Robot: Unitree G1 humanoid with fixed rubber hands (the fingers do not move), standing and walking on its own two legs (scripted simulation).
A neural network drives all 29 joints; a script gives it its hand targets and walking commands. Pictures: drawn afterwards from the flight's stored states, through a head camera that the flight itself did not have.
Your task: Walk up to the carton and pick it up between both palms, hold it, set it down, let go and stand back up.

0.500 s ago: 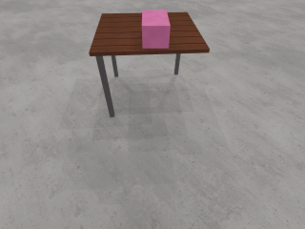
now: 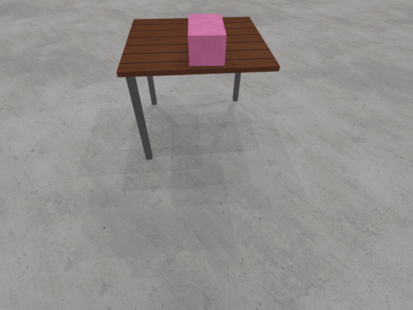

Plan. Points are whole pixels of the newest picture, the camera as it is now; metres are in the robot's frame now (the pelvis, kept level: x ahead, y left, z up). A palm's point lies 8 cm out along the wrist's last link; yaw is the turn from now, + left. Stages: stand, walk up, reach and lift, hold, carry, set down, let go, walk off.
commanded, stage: stand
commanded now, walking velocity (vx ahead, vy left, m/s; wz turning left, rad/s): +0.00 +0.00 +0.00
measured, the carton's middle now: (205, 39) +1.39 +0.01 -0.04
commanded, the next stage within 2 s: none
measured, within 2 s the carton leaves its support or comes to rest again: neither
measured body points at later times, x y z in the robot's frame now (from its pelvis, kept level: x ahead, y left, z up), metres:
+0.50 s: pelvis +0.00 +0.00 +0.00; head +0.00 +0.00 +0.45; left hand +0.06 +0.26 -0.13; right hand +0.02 -0.27 -0.14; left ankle -0.01 +0.12 -0.74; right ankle +0.03 -0.13 -0.74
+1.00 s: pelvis +0.00 +0.00 +0.00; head +0.01 +0.00 +0.45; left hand +0.05 +0.26 -0.14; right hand +0.01 -0.27 -0.14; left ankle -0.01 +0.12 -0.74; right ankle +0.03 -0.13 -0.74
